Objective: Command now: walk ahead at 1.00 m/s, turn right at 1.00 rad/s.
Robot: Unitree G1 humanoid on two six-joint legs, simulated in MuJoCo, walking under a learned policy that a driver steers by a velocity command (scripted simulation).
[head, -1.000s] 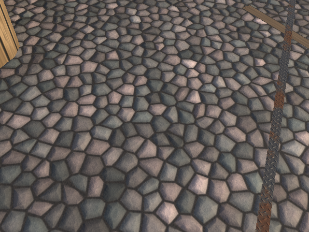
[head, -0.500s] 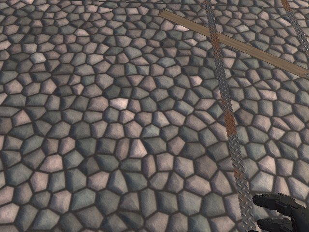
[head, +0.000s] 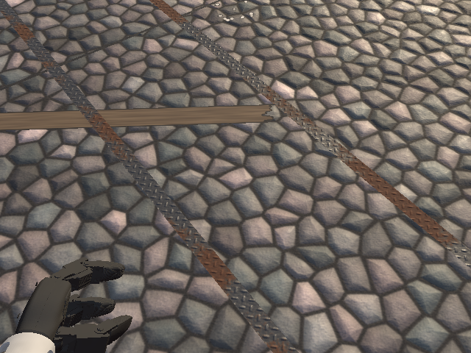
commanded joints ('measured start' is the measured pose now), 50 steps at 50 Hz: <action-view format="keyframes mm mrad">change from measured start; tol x32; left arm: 1 267 100 41 34 -5 -11 21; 26 592 -1 26 212 -44 -122 95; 41 14 31 -23 30 3 -95 45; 46 599 232 67 149 60 -114 123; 50 369 59 43 150 31 -105 107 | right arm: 1 -111 -254 -57 -100 -4 18 -24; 19 -543 -48 29 -332 12 24 53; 25 118 -277 -71 -158 -22 30 -18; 50 -201 -86 -34 -158 26 24 35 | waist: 1 250 163 -99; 4 176 -193 -155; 23 -19 -47 -158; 26 -26 437 -452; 29 14 0 -95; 36 102 75 106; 45 268 77 -252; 47 190 -346 -509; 50 155 -20 -122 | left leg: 1 -187 260 -46 386 1602 72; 2 -309 267 -74 667 1518 94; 4 -955 -11 -114 1385 -59 44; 18 -699 81 -257 401 674 97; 24 -183 -17 -269 350 267 189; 26 182 397 -1186 106 -149 363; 39 -647 97 -525 -219 429 288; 44 -377 81 -501 293 917 213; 47 -954 -88 -421 1170 -33 192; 50 -1032 61 -392 1122 171 183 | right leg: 1 452 123 -55 -25 -118 -64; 5 1198 -235 918 -418 -296 -339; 13 444 -49 455 -660 44 -169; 23 818 -110 311 -255 984 0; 24 669 -74 279 25 863 11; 26 126 197 290 723 -368 62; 40 385 -35 122 -186 205 164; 45 906 -60 183 -231 -129 116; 47 1161 -497 1025 -534 -731 10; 50 802 -347 566 -535 -383 37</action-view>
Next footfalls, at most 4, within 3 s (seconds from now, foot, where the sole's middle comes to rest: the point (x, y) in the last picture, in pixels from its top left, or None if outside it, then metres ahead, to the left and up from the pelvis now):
0.06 right None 0.23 -0.03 -0.75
0.48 left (213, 265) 0.71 0.04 -0.75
0.90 right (301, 174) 1.04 -0.29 -0.75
1.32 left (231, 98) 1.44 -0.07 -0.75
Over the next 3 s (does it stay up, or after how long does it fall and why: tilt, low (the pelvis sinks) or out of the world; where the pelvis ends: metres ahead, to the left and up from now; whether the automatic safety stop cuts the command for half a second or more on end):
stays up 1.52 0.53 0.01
